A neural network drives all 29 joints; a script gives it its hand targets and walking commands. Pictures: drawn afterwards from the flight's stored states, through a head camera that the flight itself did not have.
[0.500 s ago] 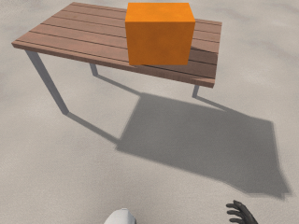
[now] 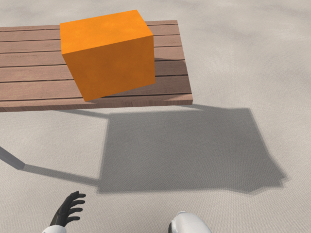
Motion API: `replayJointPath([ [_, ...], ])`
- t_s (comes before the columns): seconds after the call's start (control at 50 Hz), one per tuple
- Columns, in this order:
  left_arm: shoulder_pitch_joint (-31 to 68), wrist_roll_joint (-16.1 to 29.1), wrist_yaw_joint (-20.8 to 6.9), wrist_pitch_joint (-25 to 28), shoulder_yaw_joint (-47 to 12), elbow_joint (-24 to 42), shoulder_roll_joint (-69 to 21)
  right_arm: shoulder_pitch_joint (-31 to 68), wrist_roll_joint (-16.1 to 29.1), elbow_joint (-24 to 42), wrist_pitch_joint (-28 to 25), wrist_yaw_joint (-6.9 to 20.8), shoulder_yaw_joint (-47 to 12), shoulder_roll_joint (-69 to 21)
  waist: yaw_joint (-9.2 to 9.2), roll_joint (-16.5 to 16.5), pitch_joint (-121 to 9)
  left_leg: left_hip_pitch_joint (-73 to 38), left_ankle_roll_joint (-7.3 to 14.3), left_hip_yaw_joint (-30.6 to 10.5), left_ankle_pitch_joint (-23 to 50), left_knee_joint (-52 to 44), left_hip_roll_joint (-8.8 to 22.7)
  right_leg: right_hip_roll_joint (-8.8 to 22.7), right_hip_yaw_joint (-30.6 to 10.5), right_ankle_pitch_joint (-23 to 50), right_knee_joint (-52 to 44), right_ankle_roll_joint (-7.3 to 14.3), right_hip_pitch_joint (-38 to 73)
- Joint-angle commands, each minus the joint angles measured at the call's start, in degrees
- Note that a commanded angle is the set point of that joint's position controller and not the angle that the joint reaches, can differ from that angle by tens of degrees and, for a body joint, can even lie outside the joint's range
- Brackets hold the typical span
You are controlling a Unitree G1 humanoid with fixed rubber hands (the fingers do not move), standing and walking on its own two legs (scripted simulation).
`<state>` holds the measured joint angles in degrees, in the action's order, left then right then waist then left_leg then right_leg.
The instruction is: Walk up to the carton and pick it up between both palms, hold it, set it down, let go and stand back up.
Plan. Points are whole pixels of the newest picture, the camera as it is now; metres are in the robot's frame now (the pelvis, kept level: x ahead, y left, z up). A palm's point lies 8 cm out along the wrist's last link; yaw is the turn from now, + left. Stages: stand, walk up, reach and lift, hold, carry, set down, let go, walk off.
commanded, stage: walk up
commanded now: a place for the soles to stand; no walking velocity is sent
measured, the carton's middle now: (110, 55) +0.71 +0.15 +0.04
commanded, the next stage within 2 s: none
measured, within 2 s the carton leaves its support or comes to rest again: neither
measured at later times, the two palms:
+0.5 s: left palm (19, 208) +0.21 +0.39 -0.11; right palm (209, 187) +0.23 -0.16 -0.08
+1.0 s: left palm (43, 148) +0.37 +0.35 -0.06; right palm (202, 178) +0.25 -0.14 -0.08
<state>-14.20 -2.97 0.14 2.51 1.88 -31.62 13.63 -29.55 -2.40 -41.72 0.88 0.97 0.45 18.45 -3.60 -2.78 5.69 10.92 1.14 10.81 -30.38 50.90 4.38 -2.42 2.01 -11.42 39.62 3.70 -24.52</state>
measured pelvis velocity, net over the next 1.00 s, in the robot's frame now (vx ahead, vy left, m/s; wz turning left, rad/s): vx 0.20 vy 0.12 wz -0.09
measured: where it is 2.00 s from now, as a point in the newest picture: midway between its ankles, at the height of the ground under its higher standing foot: (124, 214)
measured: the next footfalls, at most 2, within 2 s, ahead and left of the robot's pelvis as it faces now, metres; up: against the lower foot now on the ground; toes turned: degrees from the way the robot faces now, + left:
left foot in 0.40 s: +0.27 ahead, +0.24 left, +0.00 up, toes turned +2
right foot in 0.74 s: +0.28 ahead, +0.01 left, +0.00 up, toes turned -6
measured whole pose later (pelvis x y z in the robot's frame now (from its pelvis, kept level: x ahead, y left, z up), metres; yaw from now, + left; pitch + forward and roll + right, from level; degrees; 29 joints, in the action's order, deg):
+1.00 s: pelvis +0.20 +0.12 +0.02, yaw -5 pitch -2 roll +1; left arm -10.6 0.7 -0.9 -1.2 -0.7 -38.8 15.0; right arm -20.3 0.1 -37.4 0.1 0.6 -1.1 15.9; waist -1.2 -0.1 1.5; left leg 13.8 -0.2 6.9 -16.0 31.8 2.4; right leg 0.8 1.0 -13.4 33.4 1.0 -18.3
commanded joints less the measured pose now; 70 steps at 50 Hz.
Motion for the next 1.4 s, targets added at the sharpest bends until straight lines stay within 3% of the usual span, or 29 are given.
replayJointPath([
  [0.0,-16.07,0.94,3.54,-0.38,5.49,0.48,14.51,3.96,-0.79,9.68,0.35,0.27,2.79,9.83,9.05,6.37,-6.30,30.64,-1.10,-12.03,2.05,28.75,0.57,25.48,-44.22,-18.18,-21.81,14.30,26.27],
  [0.04,-9.72,0.71,3.20,0.05,4.01,0.92,11.54,4.43,-1.00,9.42,0.75,0.49,2.59,7.13,6.11,4.64,-0.03,29.12,-1.72,-12.34,7.68,25.28,2.77,20.11,-29.91,-9.10,-21.44,11.21,15.35],
  [0.06,-6.84,0.67,2.65,0.51,3.28,0.91,10.46,1.32,-0.84,8.01,0.71,0.97,2.83,6.64,4.15,6.23,0.15,24.69,-2.37,-12.85,9.16,20.91,3.28,17.00,-24.44,-8.31,-22.25,9.45,10.19],
  [0.1,-5.42,0.54,2.00,1.31,3.03,-0.13,10.69,-1.53,-0.74,6.44,0.70,2.20,2.90,5.23,2.92,10.36,-0.83,20.49,-3.16,-11.72,11.56,18.43,2.18,13.50,-19.32,-8.54,-23.12,9.36,5.96],
  [0.18,-7.48,0.33,1.44,2.04,3.41,-2.04,11.60,3.85,0.07,7.76,0.53,3.02,2.95,3.94,4.29,12.57,1.38,22.49,-3.97,-10.58,13.98,5.76,3.53,13.25,-16.79,-11.83,-24.43,10.02,5.45],
  [0.24,-9.36,0.27,0.96,1.92,3.99,-2.90,12.86,8.13,-0.25,9.22,-0.02,3.11,3.28,3.31,6.08,13.15,0.48,20.30,-3.22,-9.70,15.97,-3.52,3.55,13.46,-15.91,-14.69,-22.82,9.19,6.62],
  [0.28,-9.10,0.20,0.83,1.60,4.37,-2.84,13.55,9.09,-0.33,9.74,-0.48,3.07,3.87,3.12,6.15,13.30,-0.14,15.77,-2.17,-9.00,17.09,-7.84,2.63,13.77,-15.46,-17.20,-21.34,8.21,5.09],
  [0.32,-7.49,0.20,0.67,0.79,4.28,-2.23,13.68,7.20,-0.24,9.38,-1.15,2.43,4.53,2.99,4.54,12.18,-0.80,6.97,-0.95,-7.02,17.84,-12.11,0.71,13.36,-14.27,-17.60,-17.53,6.96,0.80],
  [0.36,-7.55,0.03,0.54,-0.32,2.91,-1.49,10.73,0.36,-0.32,7.62,-2.13,1.14,5.49,5.12,0.47,5.31,-3.10,-6.12,-0.27,-4.61,16.71,-16.91,-2.75,9.69,-11.56,-16.78,-5.60,3.70,-5.25],
  [0.38,-10.66,0.21,0.50,-0.60,1.00,-1.13,6.26,-3.80,-0.38,7.24,-2.83,0.53,5.81,7.33,-1.48,-3.41,-6.24,-10.90,1.48,-12.03,13.57,-21.70,2.56,5.31,-6.73,-14.51,8.73,0.77,-7.02],
  [0.4,-13.15,1.31,0.50,-0.56,-0.08,1.63,2.91,-3.08,-0.77,9.13,-3.05,-0.04,6.74,14.01,-1.23,-16.72,-8.00,-11.31,8.65,-37.57,1.53,-32.58,18.40,-1.69,-0.49,-24.45,24.36,-3.86,-15.43],
  [0.42,-11.58,0.66,1.42,-1.59,1.59,2.33,8.08,-2.12,0.75,8.55,-2.10,-0.57,6.91,14.38,-1.71,-11.88,-5.63,-5.15,14.21,-45.91,-3.53,-38.07,22.19,0.73,-6.30,-25.68,31.85,-3.51,-14.74],
  [0.44,-9.25,0.43,1.65,-2.11,2.19,2.09,9.65,0.51,1.24,8.25,-1.69,-0.78,5.73,11.80,-0.86,-8.24,-0.55,-0.84,14.87,-41.82,-0.78,-37.54,20.55,2.34,-7.40,-22.03,34.71,-3.63,-15.56],
  [0.46,-9.20,0.94,1.48,-2.17,2.16,1.41,9.41,2.36,0.86,8.06,-1.46,-0.97,5.06,10.30,-0.04,-6.37,1.76,1.33,14.67,-34.74,5.58,-34.81,18.17,3.70,-6.76,-19.08,34.62,-3.67,-15.25],
  [0.52,-12.19,0.98,0.48,-1.87,1.89,-0.26,7.50,6.29,0.41,8.24,-1.80,-1.37,3.69,7.57,2.34,-5.30,-1.00,4.98,11.84,-21.99,20.35,-32.13,13.41,5.10,-4.08,-15.00,22.93,-4.41,-6.13],
  [0.6,-8.74,1.53,0.32,-2.28,0.47,0.10,4.78,7.67,1.06,8.14,-2.60,-1.76,2.63,6.97,2.49,-5.85,-5.18,1.81,10.84,-16.16,49.52,-24.46,12.29,4.73,-2.30,-12.67,9.37,-4.87,0.62],
  [0.64,-6.27,1.45,0.38,-2.47,0.19,0.03,4.62,7.37,1.58,8.38,-2.28,-1.78,2.64,7.16,1.90,-8.14,-6.61,1.44,9.85,-14.55,55.58,-21.76,10.91,3.44,0.03,-7.74,4.01,-4.55,4.16],
  [0.68,-5.29,1.48,0.40,-2.63,0.46,-0.33,5.37,8.14,2.54,8.87,-1.70,-1.69,2.33,7.84,3.07,-6.70,-7.34,5.22,8.18,-13.83,52.55,-20.20,10.08,2.69,0.78,0.35,-2.55,-3.67,10.94],
  [0.7,-5.97,1.70,0.42,-2.51,0.55,-0.52,5.86,9.50,3.11,9.26,-1.42,-1.50,2.06,8.36,4.61,-5.59,-8.06,8.13,6.60,-13.46,47.14,-19.32,9.42,3.04,0.29,6.27,-7.79,-2.91,15.52],
  [0.72,-5.36,1.54,0.45,-2.35,0.94,-0.66,7.78,9.20,3.33,9.71,-1.43,-1.22,1.58,7.39,4.88,-2.56,-8.84,11.13,4.09,-12.98,38.67,-18.79,8.30,4.97,-2.89,11.90,-10.67,-1.48,19.38],
  [0.74,-3.66,1.25,0.59,-2.28,1.57,-0.48,10.93,7.26,3.50,10.48,-1.55,-0.90,0.67,5.38,4.35,3.54,-10.42,14.10,1.54,-11.06,28.35,-16.61,6.07,11.25,-10.29,17.05,-10.61,0.98,22.44],
  [0.76,-0.76,2.15,0.60,-2.67,1.60,-0.30,12.91,3.33,3.64,10.02,-1.20,-0.94,0.18,3.05,2.37,7.75,-11.70,9.35,-0.31,-8.40,12.41,-15.05,2.07,17.22,-16.30,12.51,-13.12,4.86,16.20],
  [0.78,2.82,3.76,0.46,-3.06,1.33,-0.59,12.82,3.10,3.33,8.88,-0.48,-1.42,0.27,2.89,1.48,7.42,-9.87,1.95,-0.71,-8.59,8.05,-17.20,0.98,17.31,-14.39,6.12,-13.74,6.80,7.07],
  [0.82,4.78,4.23,-0.07,-2.97,0.14,-1.19,9.01,5.92,2.49,8.61,-0.75,-1.25,0.99,5.34,2.20,6.99,-6.13,3.37,-0.11,-10.38,12.95,-22.54,1.80,10.85,-9.95,-1.23,-14.12,2.30,5.44],
  [0.88,3.46,3.90,-0.51,-2.80,-0.08,-2.38,8.77,6.56,2.22,8.35,-1.62,-0.83,1.43,6.17,2.88,7.01,-4.06,5.99,0.35,-11.59,13.77,-25.84,3.43,9.14,-9.27,-3.35,-13.81,-0.09,6.88],
  [0.94,4.06,3.63,-0.79,-2.47,-0.03,-3.15,9.00,6.90,2.33,8.27,-2.22,-0.69,1.25,5.50,3.05,5.58,-4.37,5.72,0.53,-11.51,13.68,-27.01,3.51,9.36,-9.88,-1.96,-14.14,0.08,8.14],
  [1.0,3.77,3.62,-0.76,-2.17,-0.09,-4.31,9.04,6.28,2.52,8.08,-2.17,-0.43,1.20,4.75,3.02,5.25,-3.87,5.13,0.48,-11.12,11.62,-27.45,2.79,9.09,-10.42,-5.68,-15.81,-0.13,6.89],
  [1.2,2.67,3.30,-0.90,-1.88,-0.33,-6.28,9.53,7.00,2.44,8.12,-2.49,-0.60,1.41,5.41,3.34,3.43,-6.37,2.84,0.96,-11.12,15.04,-27.51,3.56,8.46,-9.46,1.07,-14.84,-0.43,8.54],
  [1.38,0.70,3.25,-0.88,-2.11,-0.46,-7.69,9.65,6.52,2.52,7.45,-2.15,-0.84,1.42,5.66,3.56,3.08,-5.61,2.83,0.97,-11.05,15.32,-27.61,3.77,8.15,-9.11,2.30,-14.85,-0.69,8.70],
])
